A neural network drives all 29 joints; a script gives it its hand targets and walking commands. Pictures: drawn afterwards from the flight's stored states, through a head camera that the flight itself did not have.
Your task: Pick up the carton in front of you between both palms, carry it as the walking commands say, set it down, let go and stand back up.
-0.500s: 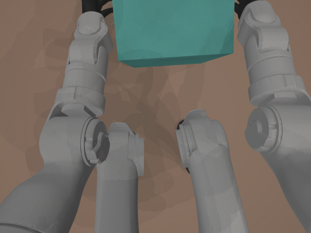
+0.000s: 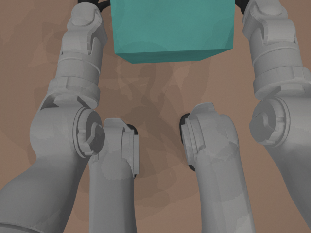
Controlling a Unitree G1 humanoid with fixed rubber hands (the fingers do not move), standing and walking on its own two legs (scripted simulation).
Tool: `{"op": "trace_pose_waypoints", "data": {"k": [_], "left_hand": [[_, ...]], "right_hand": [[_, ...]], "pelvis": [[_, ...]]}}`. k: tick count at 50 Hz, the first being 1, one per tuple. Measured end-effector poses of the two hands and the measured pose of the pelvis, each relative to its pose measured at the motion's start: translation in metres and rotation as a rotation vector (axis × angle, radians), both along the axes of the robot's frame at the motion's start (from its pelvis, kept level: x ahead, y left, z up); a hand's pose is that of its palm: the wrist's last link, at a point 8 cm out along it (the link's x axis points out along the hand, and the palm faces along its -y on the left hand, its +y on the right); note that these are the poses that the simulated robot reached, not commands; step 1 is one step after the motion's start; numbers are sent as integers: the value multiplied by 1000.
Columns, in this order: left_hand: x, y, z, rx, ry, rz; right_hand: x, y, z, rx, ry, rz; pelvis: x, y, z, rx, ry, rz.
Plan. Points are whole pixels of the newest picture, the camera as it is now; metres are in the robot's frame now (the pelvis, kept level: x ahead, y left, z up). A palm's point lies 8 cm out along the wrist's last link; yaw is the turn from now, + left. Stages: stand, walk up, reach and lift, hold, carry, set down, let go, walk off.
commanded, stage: set down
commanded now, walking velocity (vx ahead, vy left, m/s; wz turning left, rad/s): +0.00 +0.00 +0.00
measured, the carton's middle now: (167, 13) +0.53 -0.08 -0.24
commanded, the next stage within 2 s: let go in 1.62 s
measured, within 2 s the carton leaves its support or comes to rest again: neither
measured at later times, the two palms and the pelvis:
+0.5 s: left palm (78, 12) +0.55 +0.11 -0.19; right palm (262, 3) +0.50 -0.27 -0.19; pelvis +0.00 +0.00 -0.01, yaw +0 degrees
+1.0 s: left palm out of the picture +0.57 +0.10 -0.04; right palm out of the picture +0.52 -0.28 -0.04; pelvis +0.00 +0.00 +0.07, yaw -1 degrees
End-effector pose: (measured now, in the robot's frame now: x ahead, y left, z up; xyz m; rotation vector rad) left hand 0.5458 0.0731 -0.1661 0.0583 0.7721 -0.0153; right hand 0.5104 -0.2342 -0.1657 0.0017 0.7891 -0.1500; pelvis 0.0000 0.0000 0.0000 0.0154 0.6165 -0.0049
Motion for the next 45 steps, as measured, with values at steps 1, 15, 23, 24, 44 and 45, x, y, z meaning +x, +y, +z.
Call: {"op": "trace_pose_waypoints", "data": {"k": [1, 15, 23, 24, 44, 45], "left_hand": [[0, 0, 0, -2, 0, -3], [4, 1, -4, -19, -27, -38], [1, 26, -25, 48, -9, -4], [1, 31, -26, 53, -11, 2], [19, 20, 88, 50, -132, 23], [19, 20, 96, 50, -129, 26]], "right_hand": [[0, 0, 0, 2, -1, 2], [3, 0, -5, 19, -30, 9], [-7, -23, -26, -43, -2, -72], [-8, -28, -27, -51, -6, -83], [10, -43, 87, -46, -142, -97], [9, -44, 95, -47, -140, -97]], "pelvis": [[0, 0, 0, 0, -2, 0], [-4, 1, -4, -2, -36, -3], [-2, -1, -5, 5, -44, -10], [-2, -1, -5, 5, -41, -11], [-1, -3, 41, 20, 59, -36], [-1, -3, 47, 22, 72, -38]]}}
